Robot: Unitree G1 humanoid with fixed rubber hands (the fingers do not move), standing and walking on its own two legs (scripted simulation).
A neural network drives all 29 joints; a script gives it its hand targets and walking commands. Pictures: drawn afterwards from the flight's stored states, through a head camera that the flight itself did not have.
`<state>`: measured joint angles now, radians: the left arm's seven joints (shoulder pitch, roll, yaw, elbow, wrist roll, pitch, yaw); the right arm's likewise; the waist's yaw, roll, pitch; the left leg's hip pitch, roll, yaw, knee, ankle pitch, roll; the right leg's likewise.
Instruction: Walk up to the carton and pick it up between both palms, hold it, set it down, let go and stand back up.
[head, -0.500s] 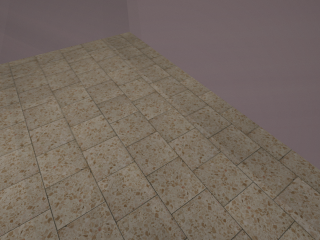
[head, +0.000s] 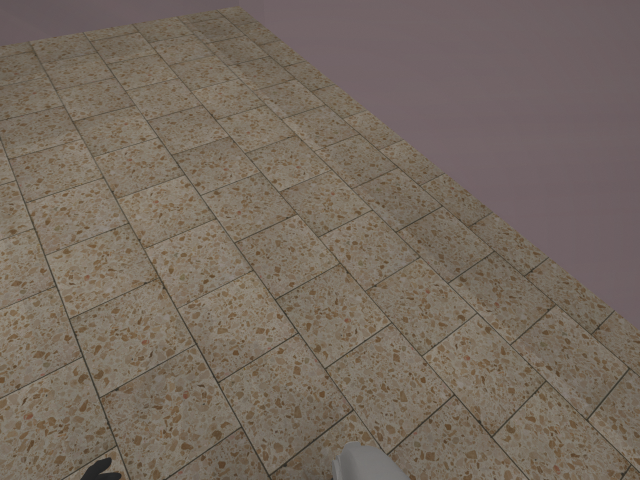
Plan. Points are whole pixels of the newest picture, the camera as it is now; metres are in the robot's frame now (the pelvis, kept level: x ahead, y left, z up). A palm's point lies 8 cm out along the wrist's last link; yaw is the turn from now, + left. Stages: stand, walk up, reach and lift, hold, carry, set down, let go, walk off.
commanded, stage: walk up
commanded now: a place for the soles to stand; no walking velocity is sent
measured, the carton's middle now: out of the picture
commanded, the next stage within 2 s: none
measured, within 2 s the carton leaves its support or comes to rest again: neither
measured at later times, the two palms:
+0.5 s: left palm out of the picture -0.17 +0.25 -0.11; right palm out of the picture -0.05 -0.33 -0.11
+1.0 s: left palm out of the picture -0.27 +0.20 -0.12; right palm out of the picture -0.31 -0.30 -0.11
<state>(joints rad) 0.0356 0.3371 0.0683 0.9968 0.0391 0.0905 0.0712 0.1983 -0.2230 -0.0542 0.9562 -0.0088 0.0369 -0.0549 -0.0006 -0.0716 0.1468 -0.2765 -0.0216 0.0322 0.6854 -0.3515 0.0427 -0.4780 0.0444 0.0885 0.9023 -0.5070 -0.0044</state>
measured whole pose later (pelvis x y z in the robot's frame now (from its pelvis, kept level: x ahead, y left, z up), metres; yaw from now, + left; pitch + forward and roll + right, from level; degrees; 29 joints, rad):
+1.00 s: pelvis -0.28 -0.06 +0.03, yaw +0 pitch -1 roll +0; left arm 0.31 0.26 -0.02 1.04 0.03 0.02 0.02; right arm 0.35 -0.20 0.00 1.10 0.01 0.02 -0.03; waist 0.00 -0.03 -0.03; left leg -0.07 -0.05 0.00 0.35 -0.26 0.05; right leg -0.32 0.05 0.06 0.59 -0.26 0.00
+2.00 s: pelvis -0.25 -0.06 +0.01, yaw -9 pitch -1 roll +0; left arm 0.27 0.21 -0.05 1.05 0.02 -0.03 0.04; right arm 0.30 -0.24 0.02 1.11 -0.03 0.02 -0.03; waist 0.01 0.03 0.04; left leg -0.09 0.00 0.11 0.56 -0.43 0.02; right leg -0.25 0.06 0.08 0.60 -0.33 -0.02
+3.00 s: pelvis -0.27 +0.03 +0.02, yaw -38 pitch -1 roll -1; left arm 0.25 0.32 0.05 0.92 0.03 0.06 0.01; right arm 0.23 -0.26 -0.01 0.89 0.00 0.02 -0.05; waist 0.01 -0.02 0.07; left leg -0.22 -0.01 0.03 0.48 -0.25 0.05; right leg -0.47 0.12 0.13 0.87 -0.41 0.03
